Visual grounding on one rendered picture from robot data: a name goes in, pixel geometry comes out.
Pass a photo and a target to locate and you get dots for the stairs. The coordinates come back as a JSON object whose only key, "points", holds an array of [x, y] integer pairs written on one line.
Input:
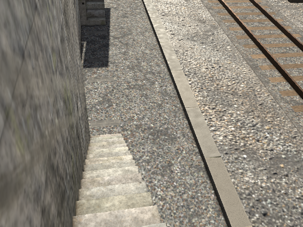
{"points": [[112, 193], [95, 13]]}

